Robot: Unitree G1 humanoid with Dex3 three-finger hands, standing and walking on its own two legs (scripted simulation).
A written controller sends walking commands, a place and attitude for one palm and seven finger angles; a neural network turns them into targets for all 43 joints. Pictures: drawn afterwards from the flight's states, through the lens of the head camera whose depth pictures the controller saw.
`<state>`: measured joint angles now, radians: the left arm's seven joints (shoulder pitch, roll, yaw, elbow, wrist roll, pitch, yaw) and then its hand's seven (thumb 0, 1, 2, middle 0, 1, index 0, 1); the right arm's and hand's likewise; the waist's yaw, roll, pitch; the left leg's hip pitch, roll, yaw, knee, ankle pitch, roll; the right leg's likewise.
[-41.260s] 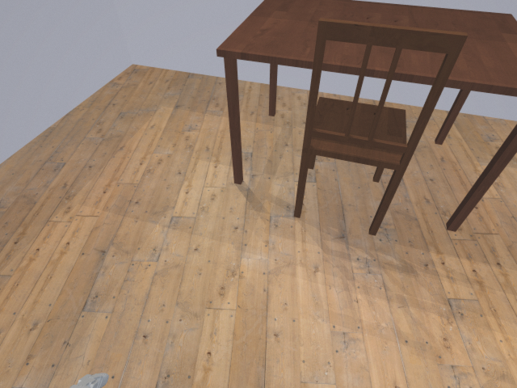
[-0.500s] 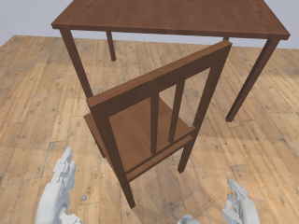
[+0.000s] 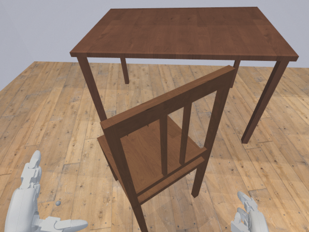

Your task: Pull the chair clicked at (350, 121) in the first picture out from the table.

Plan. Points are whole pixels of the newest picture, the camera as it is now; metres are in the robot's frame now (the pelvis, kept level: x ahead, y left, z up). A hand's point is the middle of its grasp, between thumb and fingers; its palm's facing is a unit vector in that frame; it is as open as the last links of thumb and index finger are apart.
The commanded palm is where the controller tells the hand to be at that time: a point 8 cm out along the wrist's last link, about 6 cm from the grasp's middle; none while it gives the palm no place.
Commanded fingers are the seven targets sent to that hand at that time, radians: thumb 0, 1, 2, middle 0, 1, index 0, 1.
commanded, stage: draw the hand back to the body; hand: left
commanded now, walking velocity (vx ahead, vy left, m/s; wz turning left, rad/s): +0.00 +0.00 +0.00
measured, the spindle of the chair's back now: (163, 149) +0.39 +0.01 -0.04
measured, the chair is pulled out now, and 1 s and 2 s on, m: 0.48 0.48 0.48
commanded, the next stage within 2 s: step back with the hand held close in 0.88 s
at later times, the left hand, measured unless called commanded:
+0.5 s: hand (22, 162) +0.20 +0.26 +0.18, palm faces +0.47 -0.76 -0.44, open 9.4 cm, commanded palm +0.15 +0.30 +0.20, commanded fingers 0.00 0.90 0.90 -0.20 -0.30 -0.20 -0.30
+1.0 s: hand (17, 159) +0.20 +0.26 +0.20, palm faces +0.48 -0.77 -0.42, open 7.4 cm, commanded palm +0.16 +0.30 +0.21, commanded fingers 0.00 0.90 0.90 -0.20 -0.30 -0.20 -0.30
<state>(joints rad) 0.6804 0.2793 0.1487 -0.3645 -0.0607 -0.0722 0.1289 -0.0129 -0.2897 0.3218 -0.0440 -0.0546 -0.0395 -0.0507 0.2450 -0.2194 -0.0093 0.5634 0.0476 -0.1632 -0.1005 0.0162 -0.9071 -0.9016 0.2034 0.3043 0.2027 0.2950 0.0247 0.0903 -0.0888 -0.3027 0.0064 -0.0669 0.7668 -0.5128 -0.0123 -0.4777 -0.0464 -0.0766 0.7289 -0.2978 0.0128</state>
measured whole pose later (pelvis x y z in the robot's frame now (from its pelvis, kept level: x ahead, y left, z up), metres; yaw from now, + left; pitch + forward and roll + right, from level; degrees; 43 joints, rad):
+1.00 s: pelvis +0.00 +0.00 +0.03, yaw -2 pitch -4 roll -1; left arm 0.49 0.33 0.35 -0.38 -0.04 -0.13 0.17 0.01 0.89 0.90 -0.22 -0.30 -0.21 -0.30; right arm 0.21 -0.22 -0.01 0.66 0.02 -0.15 -0.07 0.02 -0.91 -0.90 0.20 0.30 0.20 0.29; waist 0.05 0.10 0.01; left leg 0.01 0.02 -0.02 0.42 -0.36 -0.01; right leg -0.19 -0.03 -0.04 0.43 -0.16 0.02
